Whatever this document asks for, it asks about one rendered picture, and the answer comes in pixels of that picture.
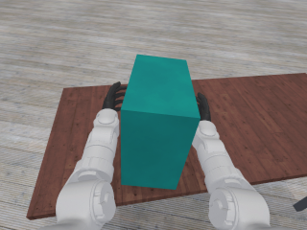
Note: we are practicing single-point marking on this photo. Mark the robot right upper arm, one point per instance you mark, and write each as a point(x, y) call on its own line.
point(232, 208)

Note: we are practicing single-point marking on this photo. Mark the carton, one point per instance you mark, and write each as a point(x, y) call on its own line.
point(159, 119)

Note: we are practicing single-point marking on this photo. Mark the robot right hand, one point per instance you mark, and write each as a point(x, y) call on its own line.
point(203, 107)

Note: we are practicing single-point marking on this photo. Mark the robot left forearm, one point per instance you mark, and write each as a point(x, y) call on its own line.
point(99, 150)

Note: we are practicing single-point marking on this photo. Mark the table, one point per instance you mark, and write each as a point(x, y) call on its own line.
point(262, 121)

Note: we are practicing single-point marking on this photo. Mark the robot left hand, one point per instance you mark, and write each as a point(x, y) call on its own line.
point(111, 96)

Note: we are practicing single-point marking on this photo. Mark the robot left upper arm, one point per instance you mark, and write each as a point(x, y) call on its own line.
point(84, 205)

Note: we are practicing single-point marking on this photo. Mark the robot right forearm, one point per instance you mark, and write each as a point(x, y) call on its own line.
point(215, 162)

